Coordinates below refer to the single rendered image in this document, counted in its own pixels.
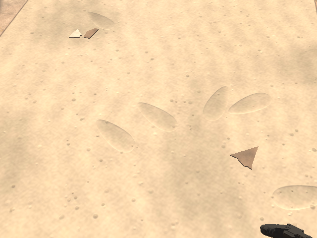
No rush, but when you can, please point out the robot right hand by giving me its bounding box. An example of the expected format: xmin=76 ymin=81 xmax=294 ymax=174
xmin=260 ymin=223 xmax=312 ymax=238

